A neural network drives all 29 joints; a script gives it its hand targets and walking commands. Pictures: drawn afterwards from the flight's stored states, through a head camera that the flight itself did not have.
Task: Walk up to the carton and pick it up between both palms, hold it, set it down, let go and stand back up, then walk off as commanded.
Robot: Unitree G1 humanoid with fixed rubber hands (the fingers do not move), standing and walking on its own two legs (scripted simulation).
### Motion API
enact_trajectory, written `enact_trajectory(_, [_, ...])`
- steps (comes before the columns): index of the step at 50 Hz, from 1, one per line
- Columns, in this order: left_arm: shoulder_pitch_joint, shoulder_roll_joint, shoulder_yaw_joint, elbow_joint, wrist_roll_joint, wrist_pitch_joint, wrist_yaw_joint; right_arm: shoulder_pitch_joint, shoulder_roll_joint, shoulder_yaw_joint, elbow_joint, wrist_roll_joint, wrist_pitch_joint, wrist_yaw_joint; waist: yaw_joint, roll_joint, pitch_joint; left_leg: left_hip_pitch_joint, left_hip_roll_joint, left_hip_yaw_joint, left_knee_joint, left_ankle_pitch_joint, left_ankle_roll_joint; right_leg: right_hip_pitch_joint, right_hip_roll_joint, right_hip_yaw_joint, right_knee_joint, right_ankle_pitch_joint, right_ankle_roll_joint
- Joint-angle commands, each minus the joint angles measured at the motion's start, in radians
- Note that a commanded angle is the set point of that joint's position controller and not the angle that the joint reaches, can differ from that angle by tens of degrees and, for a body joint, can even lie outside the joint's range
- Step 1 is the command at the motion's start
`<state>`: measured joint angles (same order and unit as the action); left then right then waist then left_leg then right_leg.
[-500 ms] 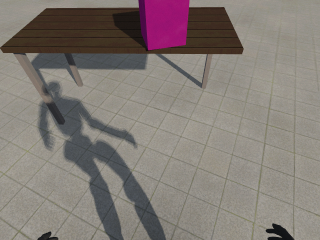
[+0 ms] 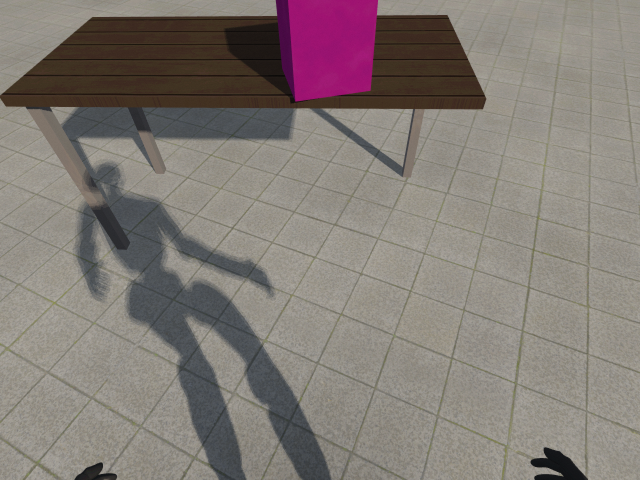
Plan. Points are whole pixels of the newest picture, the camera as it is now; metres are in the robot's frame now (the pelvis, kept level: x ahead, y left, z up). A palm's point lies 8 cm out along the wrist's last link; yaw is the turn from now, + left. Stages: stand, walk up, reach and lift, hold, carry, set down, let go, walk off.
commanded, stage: stand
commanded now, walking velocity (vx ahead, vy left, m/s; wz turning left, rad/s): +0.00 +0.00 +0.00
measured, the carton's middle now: (323, 32) +1.14 +0.01 +0.07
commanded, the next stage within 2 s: none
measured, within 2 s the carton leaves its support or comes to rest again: neither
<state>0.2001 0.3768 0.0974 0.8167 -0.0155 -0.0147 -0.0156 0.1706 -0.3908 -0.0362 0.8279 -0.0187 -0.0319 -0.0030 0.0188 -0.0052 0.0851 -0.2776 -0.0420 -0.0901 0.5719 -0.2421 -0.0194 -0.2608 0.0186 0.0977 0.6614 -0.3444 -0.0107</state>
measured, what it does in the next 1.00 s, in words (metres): stands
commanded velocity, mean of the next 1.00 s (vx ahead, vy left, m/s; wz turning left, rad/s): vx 0.00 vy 0.00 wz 0.00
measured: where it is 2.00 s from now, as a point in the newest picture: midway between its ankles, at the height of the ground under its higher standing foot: outside the picture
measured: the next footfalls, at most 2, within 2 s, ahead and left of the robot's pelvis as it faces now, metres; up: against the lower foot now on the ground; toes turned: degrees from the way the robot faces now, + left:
none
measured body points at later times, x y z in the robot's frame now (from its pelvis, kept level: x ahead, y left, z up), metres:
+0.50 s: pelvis -0.01 +0.00 +0.00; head +0.00 -0.01 +0.45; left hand +0.10 +0.32 -0.09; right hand +0.12 -0.31 -0.11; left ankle +0.05 +0.14 -0.73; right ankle +0.01 -0.12 -0.73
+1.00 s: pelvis -0.01 +0.01 +0.00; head +0.00 +0.00 +0.45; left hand +0.10 +0.33 -0.09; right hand +0.12 -0.30 -0.10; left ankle +0.05 +0.14 -0.73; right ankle +0.01 -0.12 -0.73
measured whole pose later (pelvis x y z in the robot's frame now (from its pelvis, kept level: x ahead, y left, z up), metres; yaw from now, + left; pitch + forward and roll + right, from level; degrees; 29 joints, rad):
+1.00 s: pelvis -0.01 +0.01 +0.00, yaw +0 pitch -3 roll +1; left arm 0.20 0.37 0.10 0.82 -0.02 -0.02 -0.02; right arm 0.17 -0.39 -0.03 0.84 -0.02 -0.03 0.00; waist 0.02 -0.01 0.07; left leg -0.27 -0.04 -0.09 0.54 -0.21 -0.02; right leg -0.24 0.01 0.10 0.61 -0.31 -0.01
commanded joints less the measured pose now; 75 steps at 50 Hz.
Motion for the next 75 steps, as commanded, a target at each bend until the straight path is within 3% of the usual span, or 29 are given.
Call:
enact_trajectory(1, [-0.111,0.201,-0.004,0.019,0.016,-0.022,0.015,-0.101,-0.166,-0.025,0.001,0.016,-0.017,0.004,-0.016,-0.002,-0.139,0.096,0.117,-0.07,-0.1,0.14,0.079,0.015,-0.105,0.08,-0.26,0.144,-0.034])
enact_trajectory(4, [-0.121,0.214,0.006,0.016,0.027,-0.015,0.017,-0.106,-0.191,-0.034,0.016,0.016,-0.016,0.002,-0.009,-0.042,-0.191,0.101,0.12,-0.084,-0.106,0.114,0.073,0.047,-0.121,0.082,-0.248,0.176,-0.034])
enact_trajectory(5, [-0.12,0.192,0.002,0.001,0.023,-0.027,0.013,-0.111,-0.173,-0.032,0.005,0.007,-0.013,0.002,-0.016,0.05,-0.193,0.112,0.116,-0.089,-0.123,0.122,0.071,0.05,-0.107,0.1,-0.238,0.16,-0.037])
enact_trajectory(7, [-0.094,0.208,0.011,0.014,0.034,-0.021,0.017,-0.087,-0.184,-0.031,0.018,0.009,-0.01,0.001,-0.015,0.083,-0.147,0.101,0.133,-0.106,-0.146,0.077,0.078,0.044,-0.109,0.094,-0.25,0.127,-0.041])
enact_trajectory(10, [-0.104,0.193,-0.009,0.016,0.034,-0.035,0.02,-0.078,-0.16,-0.034,0.018,0.029,-0.016,-0.005,-0.043,-0.068,-0.216,0.133,0.109,-0.068,-0.094,0.133,0.065,0.062,-0.135,0.116,-0.269,0.222,-0.052])
enact_trajectory(12, [-0.089,0.192,-0.007,0.029,0.032,-0.035,0.016,-0.061,-0.183,-0.032,0.019,0.01,-0.01,-0.006,-0.035,0.016,-0.166,0.14,0.098,-0.067,-0.09,0.155,0.07,0.014,-0.136,0.13,-0.275,0.178,-0.046])
enact_trajectory(13, [-0.114,0.189,-0.008,0.011,0.03,-0.031,0.021,-0.11,-0.148,-0.026,0.027,0.009,-0.005,0.006,-0.005,-0.021,-0.163,0.139,0.103,-0.047,-0.061,0.163,0.073,0.017,-0.143,0.135,-0.293,0.217,-0.048])
enact_trajectory(14, [-0.141,0.183,-0.013,-0.003,0.041,-0.038,0.021,-0.088,-0.135,-0.029,0.007,0.022,-0.012,-0.001,-0.048,-0.063,-0.17,0.12,0.1,-0.056,-0.073,0.144,0.065,0.024,-0.14,0.136,-0.27,0.219,-0.057])
enact_trajectory(16, [-0.138,0.21,-0.005,-0.004,0.03,-0.04,0.015,-0.107,-0.153,-0.024,0.015,0.01,-0.009,0.008,-0.007,-0.037,-0.17,0.117,0.089,-0.046,-0.069,0.148,0.069,0.026,-0.141,0.136,-0.301,0.179,-0.046])
enact_trajectory(18, [-0.126,0.207,-0.005,0.004,0.022,-0.035,0.015,-0.067,-0.163,-0.031,0.01,0.029,-0.005,0.013,-0.035,-0.078,-0.151,0.143,0.099,-0.06,-0.108,0.134,0.059,-0.006,-0.146,0.136,-0.306,0.165,-0.038])
enact_trajectory(25, [-0.142,0.191,-0.008,0.009,0.022,-0.032,0.016,-0.083,-0.139,-0.025,0.021,0.011,-0.011,0.009,-0.032,-0.04,-0.127,0.111,0.101,-0.076,-0.12,0.052,0.074,-0.007,-0.126,0.112,-0.322,0.003,-0.041])
enact_trajectory(27, [-0.113,0.182,-0.009,0.015,0.033,-0.032,0.013,-0.097,-0.171,-0.022,0.022,0.008,-0.008,0.007,-0.011,0.012,-0.146,0.149,0.104,-0.044,-0.092,0.106,0.075,0.004,-0.128,0.124,-0.335,0.086,-0.03])
enact_trajectory(30, [-0.126,0.219,-0.001,0.019,0.032,-0.037,0.018,-0.106,-0.174,-0.035,0.018,0.014,-0.014,0.009,-0.026,-0.057,-0.173,0.149,0.117,-0.073,-0.113,0.126,0.081,0.029,-0.138,0.117,-0.3,0.18,-0.042])
enact_trajectory(31, [-0.101,0.206,0.004,0.02,0.032,-0.033,0.022,-0.082,-0.188,-0.03,0.037,0.01,-0.01,0.009,-0.009,0.038,-0.197,0.164,0.099,-0.061,-0.116,0.129,0.072,0.04,-0.128,0.135,-0.296,0.182,-0.043])
enact_trajectory(33, [-0.084,0.204,-0.001,0.018,0.017,-0.028,0.017,-0.097,-0.189,-0.039,0.026,0.002,-0.019,0.005,-0.01,-0.031,-0.134,0.109,0.118,-0.092,-0.144,0.088,0.077,0.029,-0.105,0.095,-0.29,0.152,-0.033])
enact_trajectory(36, [-0.054,0.182,0.0,0.028,0.024,-0.027,0.011,-0.093,-0.185,-0.031,0.025,0.009,-0.017,0.018,0.014,0.042,-0.191,0.144,0.128,-0.084,-0.128,0.134,0.07,0.048,-0.091,0.061,-0.264,0.157,-0.019])
enact_trajectory(38, [-0.11,0.184,-0.008,0.02,0.026,-0.021,0.018,-0.11,-0.138,-0.018,0.015,0.011,-0.01,0.016,-0.005,-0.003,-0.1,0.074,0.122,-0.092,-0.158,0.032,0.071,0.006,-0.114,0.095,-0.31,0.069,-0.035])
enact_trajectory(40, [-0.108,0.181,-0.008,0.031,0.037,-0.031,0.02,-0.071,-0.149,-0.027,0.037,0.011,-0.02,0.011,-0.025,0.054,-0.124,0.096,0.1,-0.088,-0.123,0.048,0.065,0.0,-0.147,0.145,-0.316,0.087,-0.058])
enact_trajectory(43, [-0.12,0.204,-0.002,0.01,0.036,-0.035,0.014,-0.078,-0.153,-0.026,0.018,0.014,-0.011,0.011,-0.019,-0.086,-0.2,0.141,0.116,-0.073,-0.109,0.102,0.082,0.021,-0.12,0.112,-0.338,0.093,-0.041])
enact_trajectory(44, [-0.117,0.17,-0.011,0.015,0.028,-0.039,0.015,-0.08,-0.174,-0.028,0.015,0.013,-0.01,0.006,-0.017,0.014,-0.212,0.179,0.117,-0.064,-0.098,0.143,0.075,0.02,-0.131,0.128,-0.306,0.164,-0.036])
enact_trajectory(51, [-0.105,0.186,-0.012,0.029,0.033,-0.028,0.027,-0.091,-0.189,-0.033,0.046,0.014,-0.007,0.004,-0.013,0.008,-0.155,0.135,0.111,-0.075,-0.135,0.116,0.073,0.027,-0.132,0.125,-0.312,0.147,-0.035])
enact_trajectory(53, [-0.137,0.171,-0.011,0.007,0.016,-0.023,0.013,-0.116,-0.175,-0.026,0.018,0.011,-0.023,0.013,-0.013,-0.06,-0.149,0.119,0.134,-0.095,-0.145,0.06,0.06,0.001,-0.116,0.085,-0.316,0.074,-0.028])
enact_trajectory(56, [-0.084,0.182,-0.001,0.035,0.027,-0.026,0.004,-0.099,-0.179,-0.029,0.035,0.011,-0.011,0.005,-0.006,0.06,-0.102,0.077,0.118,-0.101,-0.168,-0.029,0.073,-0.012,-0.12,0.115,-0.315,0.005,-0.037])
enact_trajectory(59, [-0.052,0.205,-0.002,0.041,0.031,-0.039,0.007,-0.076,-0.164,-0.018,0.036,0.008,-0.008,0.01,-0.01,0.038,-0.106,0.107,0.108,-0.099,-0.143,0.036,0.072,0.0,-0.135,0.138,-0.341,0.048,-0.046])
enact_trajectory(61, [-0.109,0.196,-0.003,0.04,0.027,-0.034,0.014,-0.074,-0.158,-0.031,0.044,0.01,-0.01,0.011,-0.019,-0.078,-0.172,0.138,0.106,-0.084,-0.148,0.052,0.065,0.032,-0.106,0.072,-0.29,0.091,-0.036])
enact_trajectory(63, [-0.087,0.188,-0.006,0.036,0.016,-0.031,0.009,-0.107,-0.197,-0.032,0.044,0.009,-0.014,0.006,0.007,0.046,-0.158,0.128,0.119,-0.08,-0.139,0.09,0.072,0.045,-0.125,0.095,-0.301,0.133,-0.031])
enact_trajectory(66, [-0.101,0.184,-0.013,0.028,0.024,-0.038,0.014,-0.102,-0.147,-0.023,0.036,0.02,-0.016,0.006,-0.024,-0.04,-0.19,0.161,0.12,-0.073,-0.124,0.172,0.063,0.044,-0.111,0.092,-0.283,0.219,-0.032])
enact_trajectory(72, [-0.092,0.179,-0.003,0.041,0.029,-0.029,0.016,-0.101,-0.168,-0.024,0.036,0.016,-0.012,0.003,-0.017,0.016,-0.202,0.181,0.115,-0.058,-0.104,0.182,0.071,0.029,-0.137,0.134,-0.311,0.203,-0.037])
enact_trajectory(75, [-0.113,0.202,-0.011,0.047,0.038,-0.021,0.023,-0.093,-0.158,-0.02,0.045,0.025,-0.001,0.002,-0.029,-0.053,-0.132,0.133,0.111,-0.073,-0.143,0.09,0.074,0.016,-0.13,0.124,-0.336,0.145,-0.038])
